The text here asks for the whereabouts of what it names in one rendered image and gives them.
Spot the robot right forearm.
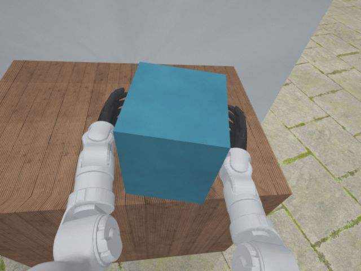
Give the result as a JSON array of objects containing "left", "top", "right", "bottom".
[{"left": 219, "top": 148, "right": 299, "bottom": 270}]

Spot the robot left hand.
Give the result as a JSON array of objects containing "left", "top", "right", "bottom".
[{"left": 97, "top": 88, "right": 128, "bottom": 127}]

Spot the robot right hand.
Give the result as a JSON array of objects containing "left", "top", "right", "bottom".
[{"left": 228, "top": 105, "right": 247, "bottom": 150}]

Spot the robot left upper arm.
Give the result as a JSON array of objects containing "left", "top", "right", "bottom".
[{"left": 27, "top": 213, "right": 122, "bottom": 271}]

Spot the robot right upper arm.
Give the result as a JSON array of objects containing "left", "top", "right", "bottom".
[{"left": 232, "top": 240, "right": 299, "bottom": 271}]

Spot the pedestal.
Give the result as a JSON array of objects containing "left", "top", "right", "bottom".
[{"left": 0, "top": 60, "right": 292, "bottom": 268}]

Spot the robot left forearm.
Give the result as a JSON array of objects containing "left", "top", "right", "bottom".
[{"left": 53, "top": 121, "right": 115, "bottom": 261}]

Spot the carton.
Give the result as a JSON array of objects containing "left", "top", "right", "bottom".
[{"left": 113, "top": 62, "right": 231, "bottom": 204}]

